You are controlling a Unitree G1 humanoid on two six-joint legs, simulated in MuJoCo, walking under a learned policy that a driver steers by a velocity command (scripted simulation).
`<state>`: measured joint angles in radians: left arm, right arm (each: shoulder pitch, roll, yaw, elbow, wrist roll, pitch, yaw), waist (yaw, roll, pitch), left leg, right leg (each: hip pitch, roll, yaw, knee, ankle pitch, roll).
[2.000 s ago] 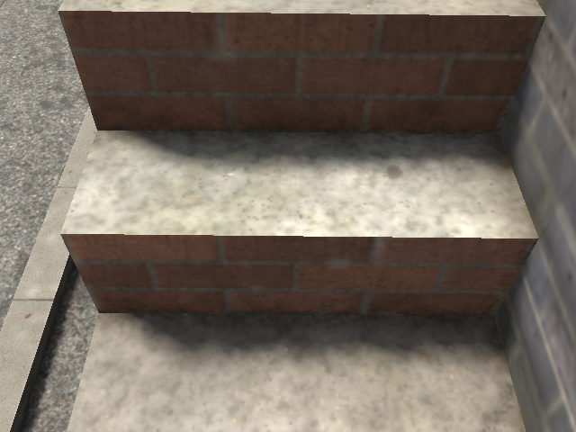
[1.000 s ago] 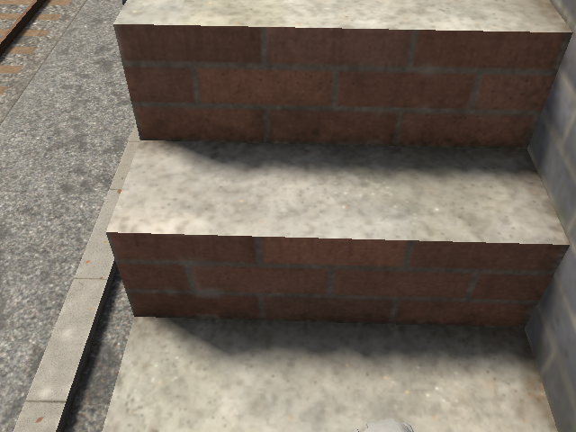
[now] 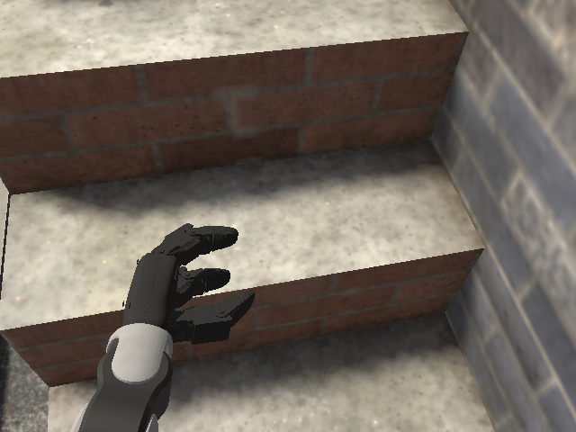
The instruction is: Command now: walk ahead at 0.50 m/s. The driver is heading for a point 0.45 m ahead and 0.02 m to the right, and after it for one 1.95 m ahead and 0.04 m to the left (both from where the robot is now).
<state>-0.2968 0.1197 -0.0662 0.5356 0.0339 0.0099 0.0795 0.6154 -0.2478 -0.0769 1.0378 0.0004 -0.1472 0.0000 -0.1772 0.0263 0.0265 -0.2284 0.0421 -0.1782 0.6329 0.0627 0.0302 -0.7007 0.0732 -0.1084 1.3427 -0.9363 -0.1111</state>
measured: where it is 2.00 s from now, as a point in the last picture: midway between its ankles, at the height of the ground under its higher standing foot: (208, 197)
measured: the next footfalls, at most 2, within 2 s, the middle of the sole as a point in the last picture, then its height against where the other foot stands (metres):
left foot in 0.32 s outside the picture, level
right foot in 0.82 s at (389, 399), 0.22 m higher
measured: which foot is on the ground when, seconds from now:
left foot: up 0.00-0.30, down 0.32-0.86, up 0.88-1.00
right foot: down 0.00-0.32, up 0.34-0.80, down 0.82-1.00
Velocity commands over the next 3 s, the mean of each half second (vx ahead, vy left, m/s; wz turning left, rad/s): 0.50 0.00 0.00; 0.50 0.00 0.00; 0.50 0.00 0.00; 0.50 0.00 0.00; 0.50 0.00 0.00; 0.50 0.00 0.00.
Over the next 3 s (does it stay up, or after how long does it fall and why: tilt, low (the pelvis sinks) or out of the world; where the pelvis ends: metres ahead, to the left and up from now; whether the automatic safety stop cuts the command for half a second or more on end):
stays up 1.04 0.03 1.01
